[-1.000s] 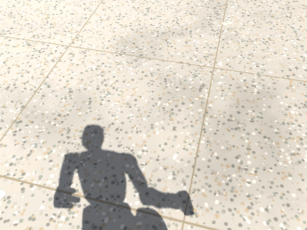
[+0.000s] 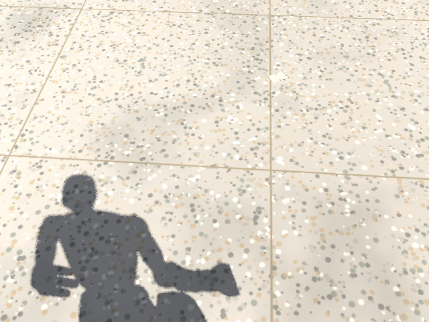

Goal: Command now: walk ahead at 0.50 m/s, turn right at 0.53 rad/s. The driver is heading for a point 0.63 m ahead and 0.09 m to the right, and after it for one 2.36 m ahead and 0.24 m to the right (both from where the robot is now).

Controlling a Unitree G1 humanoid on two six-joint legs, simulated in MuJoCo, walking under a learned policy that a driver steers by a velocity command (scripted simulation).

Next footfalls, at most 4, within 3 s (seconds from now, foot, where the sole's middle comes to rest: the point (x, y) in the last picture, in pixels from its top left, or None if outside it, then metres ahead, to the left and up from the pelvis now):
0.32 left None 0.38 0.13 -0.77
0.84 right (302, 286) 0.55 -0.22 -0.77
1.36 left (236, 247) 0.68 -0.02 -0.77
1.82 right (306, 253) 0.67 -0.25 -0.77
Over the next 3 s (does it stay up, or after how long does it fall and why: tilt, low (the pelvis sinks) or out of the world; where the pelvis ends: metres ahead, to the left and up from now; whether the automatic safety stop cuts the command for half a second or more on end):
stays up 0.61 -0.10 0.00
